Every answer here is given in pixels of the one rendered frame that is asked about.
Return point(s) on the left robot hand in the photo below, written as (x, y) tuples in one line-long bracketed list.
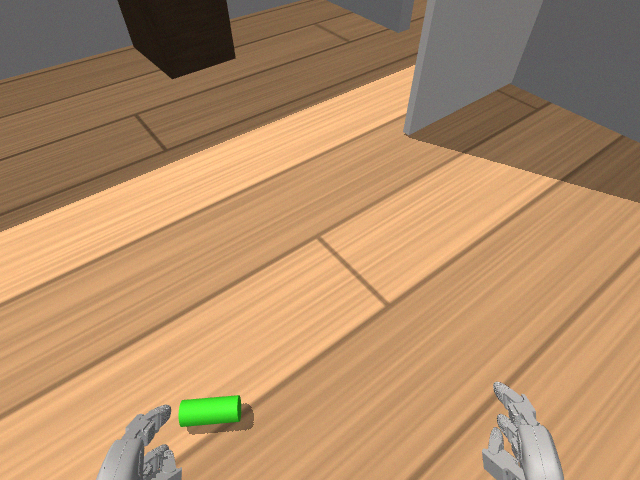
[(125, 459)]

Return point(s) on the right robot hand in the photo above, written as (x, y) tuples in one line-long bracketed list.
[(532, 444)]

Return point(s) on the can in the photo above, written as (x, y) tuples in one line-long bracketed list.
[(205, 411)]

